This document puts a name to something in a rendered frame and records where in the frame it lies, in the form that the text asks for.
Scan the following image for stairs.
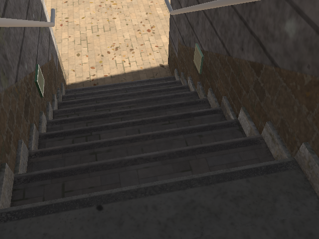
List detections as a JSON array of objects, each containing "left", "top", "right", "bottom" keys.
[{"left": 10, "top": 76, "right": 275, "bottom": 207}]

